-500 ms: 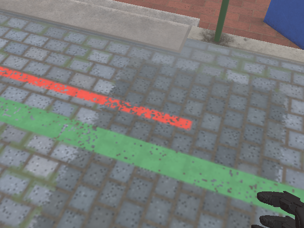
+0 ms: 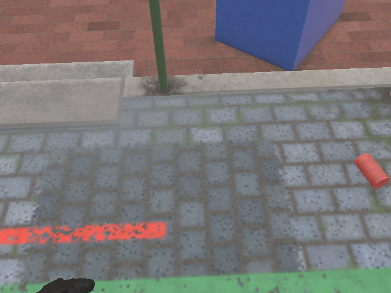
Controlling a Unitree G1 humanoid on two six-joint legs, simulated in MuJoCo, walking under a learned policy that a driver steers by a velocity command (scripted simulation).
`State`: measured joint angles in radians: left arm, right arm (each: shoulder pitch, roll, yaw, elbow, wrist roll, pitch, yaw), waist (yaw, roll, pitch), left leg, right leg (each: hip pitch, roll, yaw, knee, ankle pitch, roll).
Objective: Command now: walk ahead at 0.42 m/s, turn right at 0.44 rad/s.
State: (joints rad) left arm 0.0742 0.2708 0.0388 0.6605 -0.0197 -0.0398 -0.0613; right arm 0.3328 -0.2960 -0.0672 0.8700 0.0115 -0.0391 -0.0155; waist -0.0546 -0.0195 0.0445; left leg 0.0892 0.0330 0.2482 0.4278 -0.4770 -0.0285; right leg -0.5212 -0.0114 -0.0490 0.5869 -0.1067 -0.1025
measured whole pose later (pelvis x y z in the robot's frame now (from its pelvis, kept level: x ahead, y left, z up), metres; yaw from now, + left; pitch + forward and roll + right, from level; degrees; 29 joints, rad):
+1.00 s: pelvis +0.21 +0.03 +0.02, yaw -5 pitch -1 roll +0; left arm 0.24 0.24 0.03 1.00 0.01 0.01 0.03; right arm 0.08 -0.24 -0.04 0.95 0.00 0.00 -0.02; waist 0.01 0.00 0.04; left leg -0.30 -0.02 0.00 0.52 -0.19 0.02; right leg -0.09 0.02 0.03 0.49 -0.38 -0.01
